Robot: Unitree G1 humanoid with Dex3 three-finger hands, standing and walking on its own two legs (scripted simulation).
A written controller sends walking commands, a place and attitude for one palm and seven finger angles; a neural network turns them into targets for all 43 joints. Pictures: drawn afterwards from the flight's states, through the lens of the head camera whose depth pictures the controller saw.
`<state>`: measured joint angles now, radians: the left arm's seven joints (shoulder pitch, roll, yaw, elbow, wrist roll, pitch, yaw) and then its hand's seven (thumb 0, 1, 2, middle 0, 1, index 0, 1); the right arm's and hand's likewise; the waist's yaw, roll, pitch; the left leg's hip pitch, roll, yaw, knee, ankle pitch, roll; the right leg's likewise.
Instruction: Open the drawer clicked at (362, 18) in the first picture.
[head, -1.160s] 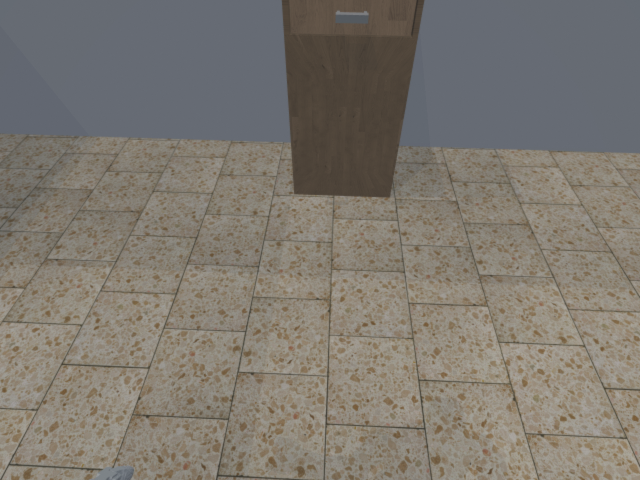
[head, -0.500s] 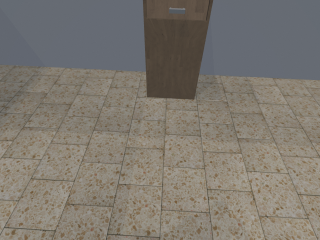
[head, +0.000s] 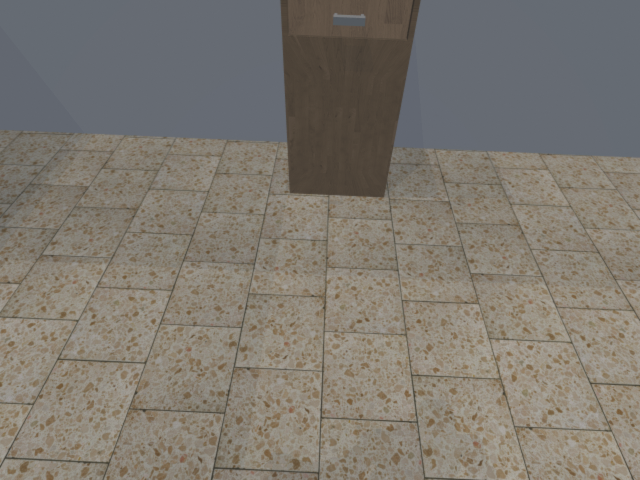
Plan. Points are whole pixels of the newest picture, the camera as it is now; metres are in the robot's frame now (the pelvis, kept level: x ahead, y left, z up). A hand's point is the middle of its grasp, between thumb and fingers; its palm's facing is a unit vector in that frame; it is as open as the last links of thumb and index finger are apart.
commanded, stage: look at it before walking up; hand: left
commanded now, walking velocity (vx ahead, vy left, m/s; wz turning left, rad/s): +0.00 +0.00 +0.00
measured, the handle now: (349, 18) +1.49 -0.01 +0.03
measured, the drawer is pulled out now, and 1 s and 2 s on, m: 0.00 0.00 0.00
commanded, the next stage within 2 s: walk to a spot facing it in 0.28 s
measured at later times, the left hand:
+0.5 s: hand out of the picture +0.07 +0.24 -0.16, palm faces -0.04 -0.95 -0.32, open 7.4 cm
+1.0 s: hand out of the picture +0.07 +0.15 -0.17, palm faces -0.12 -0.98 -0.13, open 7.3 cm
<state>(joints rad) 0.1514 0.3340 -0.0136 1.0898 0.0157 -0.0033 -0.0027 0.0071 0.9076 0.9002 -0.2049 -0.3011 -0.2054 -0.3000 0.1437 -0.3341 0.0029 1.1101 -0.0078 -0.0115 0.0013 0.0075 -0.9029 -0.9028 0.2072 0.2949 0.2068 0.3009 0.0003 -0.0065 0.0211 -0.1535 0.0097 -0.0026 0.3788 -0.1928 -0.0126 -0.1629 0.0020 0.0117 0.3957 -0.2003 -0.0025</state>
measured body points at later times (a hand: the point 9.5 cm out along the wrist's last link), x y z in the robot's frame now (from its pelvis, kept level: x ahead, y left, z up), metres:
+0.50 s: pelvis +0.01 +0.00 +0.00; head +0.01 +0.00 +0.45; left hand +0.07 +0.29 -0.14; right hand +0.08 -0.29 -0.14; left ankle +0.01 +0.13 -0.74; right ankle +0.01 -0.12 -0.74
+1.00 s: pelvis +0.15 -0.01 -0.01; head +0.18 +0.00 +0.44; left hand +0.08 +0.21 -0.16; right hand +0.20 -0.26 -0.15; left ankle +0.28 +0.09 -0.70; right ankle +0.02 -0.11 -0.74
